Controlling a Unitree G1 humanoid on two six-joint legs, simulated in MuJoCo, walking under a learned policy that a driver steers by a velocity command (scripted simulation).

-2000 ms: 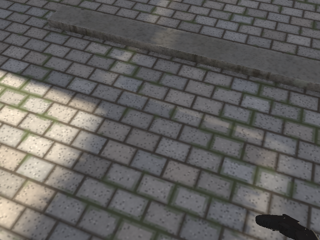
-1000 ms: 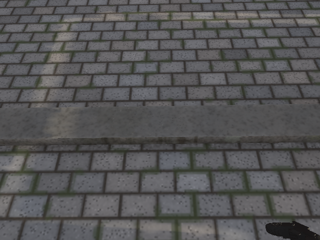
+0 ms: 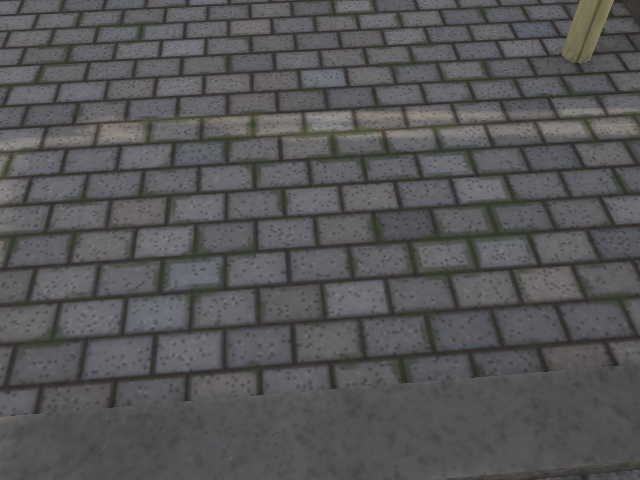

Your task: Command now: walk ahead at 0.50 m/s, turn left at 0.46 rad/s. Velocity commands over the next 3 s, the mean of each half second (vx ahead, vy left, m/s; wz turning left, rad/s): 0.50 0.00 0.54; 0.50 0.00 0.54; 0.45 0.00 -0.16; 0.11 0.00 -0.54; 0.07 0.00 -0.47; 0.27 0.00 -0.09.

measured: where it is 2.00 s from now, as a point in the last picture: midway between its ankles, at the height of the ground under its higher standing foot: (183, 304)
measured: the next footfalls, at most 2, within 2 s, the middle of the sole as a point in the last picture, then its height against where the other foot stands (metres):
left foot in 0.08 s outside the picture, level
right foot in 0.56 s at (365, 428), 0.06 m higher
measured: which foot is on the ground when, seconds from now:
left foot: up 0.00-0.06, down 0.08-0.60, up 0.62-1.00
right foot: down 0.00-0.06, up 0.08-0.54, down 0.56-1.00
